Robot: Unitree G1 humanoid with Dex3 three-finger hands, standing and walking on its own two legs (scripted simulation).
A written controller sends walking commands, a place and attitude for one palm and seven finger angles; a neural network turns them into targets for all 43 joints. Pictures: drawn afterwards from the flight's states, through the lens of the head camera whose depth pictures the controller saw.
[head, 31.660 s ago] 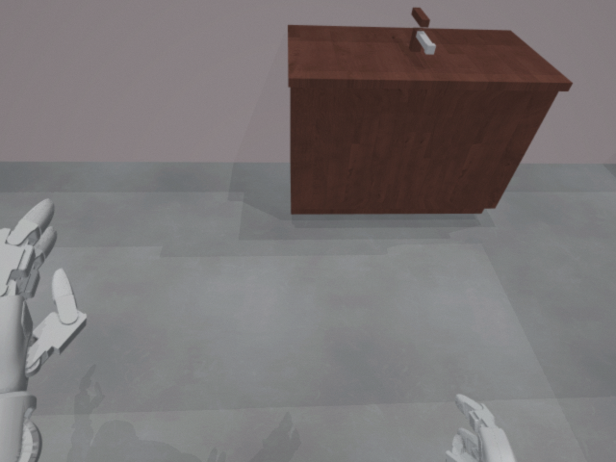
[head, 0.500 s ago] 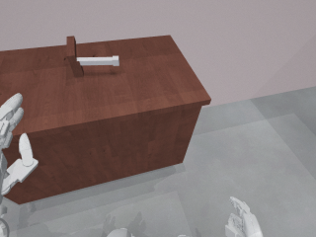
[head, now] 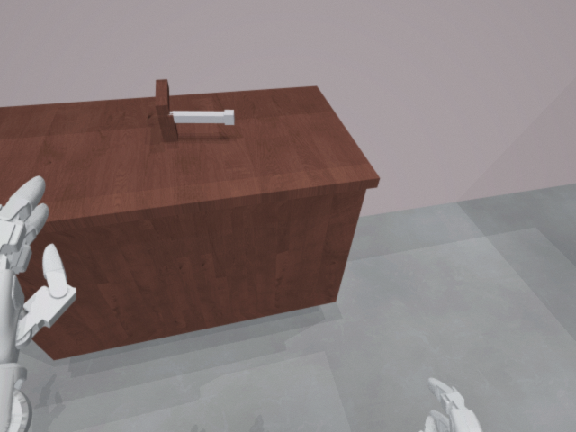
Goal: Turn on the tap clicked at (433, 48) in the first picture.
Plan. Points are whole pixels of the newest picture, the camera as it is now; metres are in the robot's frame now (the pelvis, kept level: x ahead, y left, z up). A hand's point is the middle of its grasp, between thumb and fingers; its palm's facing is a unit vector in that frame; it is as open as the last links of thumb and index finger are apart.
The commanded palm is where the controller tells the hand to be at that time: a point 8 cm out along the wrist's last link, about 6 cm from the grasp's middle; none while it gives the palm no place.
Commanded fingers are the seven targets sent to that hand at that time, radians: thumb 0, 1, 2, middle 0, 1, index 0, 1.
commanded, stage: stop stepping back and stand still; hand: left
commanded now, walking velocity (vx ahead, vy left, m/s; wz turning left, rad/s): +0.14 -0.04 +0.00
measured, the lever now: (229, 117) +0.83 +0.17 +0.02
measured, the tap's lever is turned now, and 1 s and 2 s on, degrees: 80 80 80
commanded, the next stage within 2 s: stand and check the lever's angle in 0.44 s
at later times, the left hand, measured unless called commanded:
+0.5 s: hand (86, 304) +0.19 +0.20 +0.18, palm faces +0.39 -0.83 -0.40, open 7.5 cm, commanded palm +0.14 +0.25 +0.19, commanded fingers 0.00 0.90 0.90 -0.20 -0.30 -0.20 -0.30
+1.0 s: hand (86, 270) +0.24 +0.22 +0.18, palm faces +0.39 -0.85 -0.36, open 7.5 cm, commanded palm +0.18 +0.26 +0.19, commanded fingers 0.00 0.90 0.90 -0.20 -0.30 -0.20 -0.30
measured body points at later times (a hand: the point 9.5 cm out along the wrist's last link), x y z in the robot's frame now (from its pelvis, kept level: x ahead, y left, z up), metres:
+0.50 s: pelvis -0.02 -0.03 +0.00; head -0.01 -0.03 +0.45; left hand +0.17 +0.25 +0.21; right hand +0.14 -0.29 -0.08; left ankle +0.03 +0.10 -0.73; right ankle +0.03 -0.13 -0.72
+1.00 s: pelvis +0.02 -0.02 +0.02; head +0.03 -0.02 +0.47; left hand +0.21 +0.27 +0.20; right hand +0.21 -0.24 -0.06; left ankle +0.02 +0.10 -0.72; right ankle +0.03 -0.13 -0.72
